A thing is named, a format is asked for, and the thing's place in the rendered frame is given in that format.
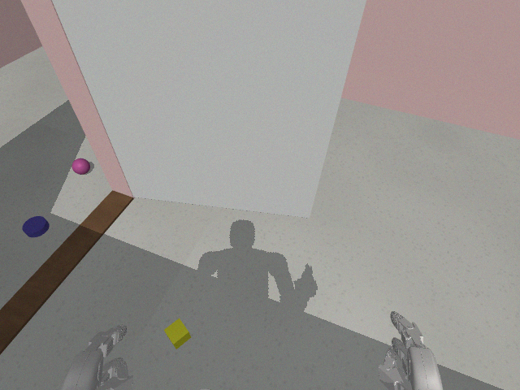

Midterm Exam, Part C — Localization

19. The right robot hand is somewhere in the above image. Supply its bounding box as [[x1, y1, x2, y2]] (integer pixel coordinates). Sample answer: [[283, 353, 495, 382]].
[[379, 311, 443, 390]]

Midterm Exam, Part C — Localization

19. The left robot hand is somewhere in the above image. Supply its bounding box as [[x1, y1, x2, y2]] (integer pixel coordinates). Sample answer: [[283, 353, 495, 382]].
[[60, 325, 133, 390]]

